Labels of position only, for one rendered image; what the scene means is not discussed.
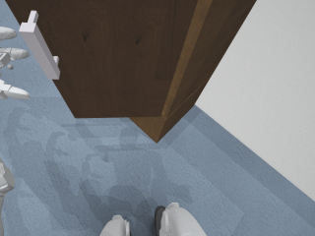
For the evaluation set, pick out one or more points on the robot left hand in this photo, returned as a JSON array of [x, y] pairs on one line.
[[7, 55]]

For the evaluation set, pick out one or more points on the handle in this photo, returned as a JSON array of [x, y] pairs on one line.
[[38, 47]]

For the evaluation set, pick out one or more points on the robot right thigh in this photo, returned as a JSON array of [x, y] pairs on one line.
[[177, 221]]

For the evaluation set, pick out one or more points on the cupboard door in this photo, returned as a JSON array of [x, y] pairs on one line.
[[117, 58]]

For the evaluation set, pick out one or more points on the robot left thigh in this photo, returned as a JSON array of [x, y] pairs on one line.
[[116, 227]]

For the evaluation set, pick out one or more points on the left robot upper arm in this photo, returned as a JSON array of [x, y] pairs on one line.
[[7, 184]]

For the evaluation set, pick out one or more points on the robot thigh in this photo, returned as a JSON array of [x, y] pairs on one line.
[[177, 221], [116, 227]]

